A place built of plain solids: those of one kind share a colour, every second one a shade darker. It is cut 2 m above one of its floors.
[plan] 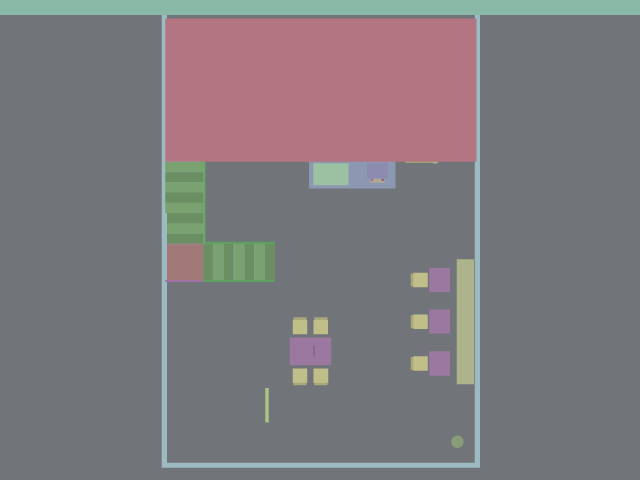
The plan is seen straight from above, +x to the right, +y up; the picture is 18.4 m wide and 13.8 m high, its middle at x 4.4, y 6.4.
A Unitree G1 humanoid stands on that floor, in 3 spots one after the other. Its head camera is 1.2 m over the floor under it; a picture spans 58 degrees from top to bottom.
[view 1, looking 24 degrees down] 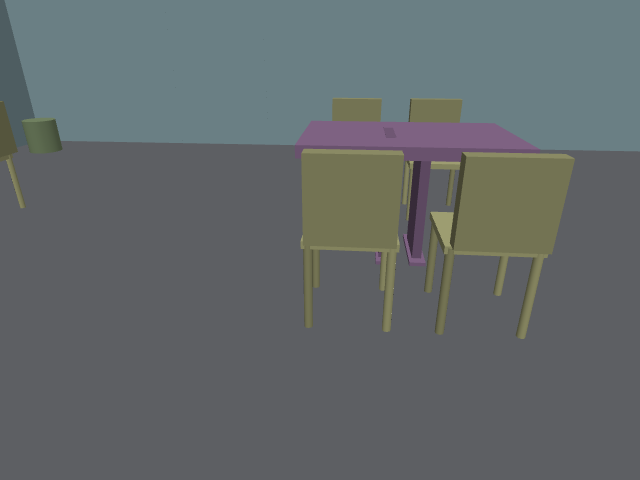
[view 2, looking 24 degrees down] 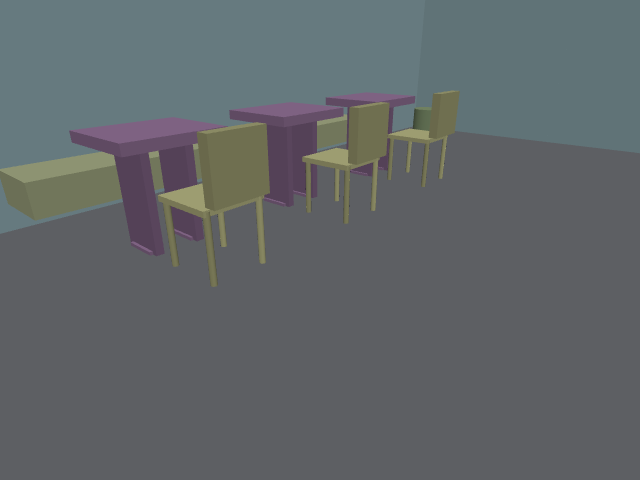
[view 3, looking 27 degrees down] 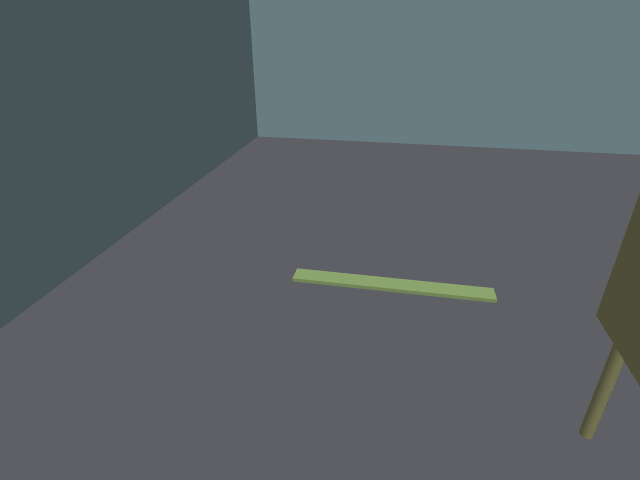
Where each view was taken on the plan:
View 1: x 4.41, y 5.77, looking -85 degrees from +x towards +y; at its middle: side_chair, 1.75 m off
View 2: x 5.33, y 6.64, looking -50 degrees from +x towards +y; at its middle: ground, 2.95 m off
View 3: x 4.75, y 1.65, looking -169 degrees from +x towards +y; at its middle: ground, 2.64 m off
